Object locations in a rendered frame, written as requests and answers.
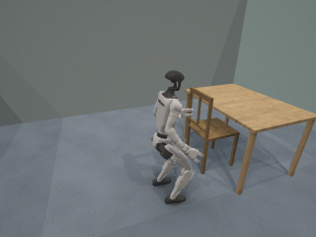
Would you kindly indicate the robot left upper arm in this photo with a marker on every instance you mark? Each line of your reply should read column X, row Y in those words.
column 156, row 105

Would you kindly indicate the table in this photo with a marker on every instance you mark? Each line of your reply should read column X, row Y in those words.
column 257, row 113

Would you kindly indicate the right robot forearm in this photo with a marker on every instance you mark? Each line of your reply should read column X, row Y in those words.
column 174, row 137

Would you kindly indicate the robot right upper arm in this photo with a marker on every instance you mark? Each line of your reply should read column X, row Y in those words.
column 175, row 109

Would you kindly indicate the robot right hand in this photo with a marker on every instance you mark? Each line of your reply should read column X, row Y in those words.
column 193, row 154

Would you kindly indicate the robot torso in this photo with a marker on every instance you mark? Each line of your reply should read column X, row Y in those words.
column 163, row 111

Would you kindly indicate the chair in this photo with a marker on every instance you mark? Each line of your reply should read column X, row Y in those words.
column 209, row 129

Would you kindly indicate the robot left hand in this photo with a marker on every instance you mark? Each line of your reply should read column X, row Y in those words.
column 183, row 115

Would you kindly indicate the robot right shin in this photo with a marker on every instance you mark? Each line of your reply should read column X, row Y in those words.
column 181, row 183

